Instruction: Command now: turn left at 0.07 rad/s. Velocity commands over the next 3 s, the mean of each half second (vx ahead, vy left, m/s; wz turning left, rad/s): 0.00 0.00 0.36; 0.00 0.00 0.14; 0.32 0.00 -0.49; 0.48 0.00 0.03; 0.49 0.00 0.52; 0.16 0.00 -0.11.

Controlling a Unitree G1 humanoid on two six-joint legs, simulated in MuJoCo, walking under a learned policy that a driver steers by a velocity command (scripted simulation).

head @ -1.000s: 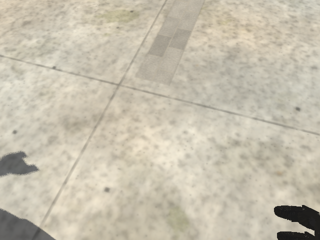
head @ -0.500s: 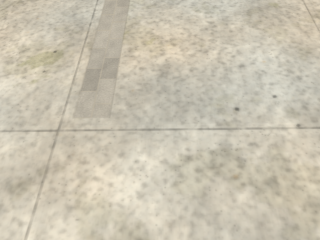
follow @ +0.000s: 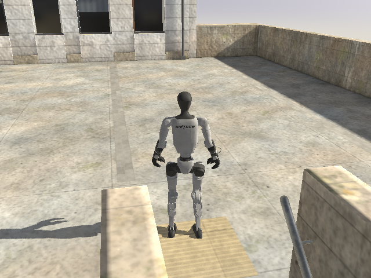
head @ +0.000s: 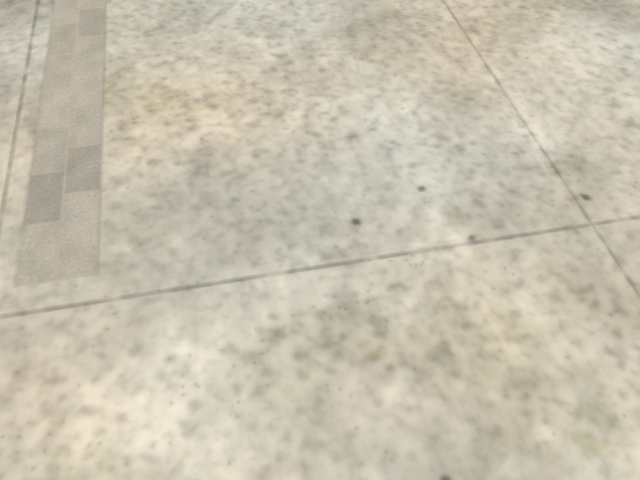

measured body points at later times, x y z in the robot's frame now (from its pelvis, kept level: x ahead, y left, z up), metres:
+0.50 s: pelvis -0.01 +0.01 +0.00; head +0.03 +0.03 +0.45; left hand +0.04 +0.32 -0.10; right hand +0.24 -0.21 -0.08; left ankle -0.04 +0.13 -0.69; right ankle +0.00 -0.12 -0.73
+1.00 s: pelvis -0.01 +0.06 +0.00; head +0.00 +0.07 +0.45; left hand +0.02 +0.36 -0.11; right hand +0.23 -0.12 -0.09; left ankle -0.04 +0.14 -0.73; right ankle +0.00 -0.08 -0.71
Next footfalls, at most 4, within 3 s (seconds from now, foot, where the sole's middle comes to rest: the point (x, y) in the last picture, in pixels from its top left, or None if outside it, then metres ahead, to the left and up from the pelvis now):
0.60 left None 0.00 0.15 -0.77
1.12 right None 0.02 -0.05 -0.77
1.54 left None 0.34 0.20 -0.77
1.98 right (356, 449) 0.55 -0.06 -0.77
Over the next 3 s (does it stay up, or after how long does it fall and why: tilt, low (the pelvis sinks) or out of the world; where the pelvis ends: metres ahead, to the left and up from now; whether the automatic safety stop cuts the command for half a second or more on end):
stays up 0.82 0.18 0.00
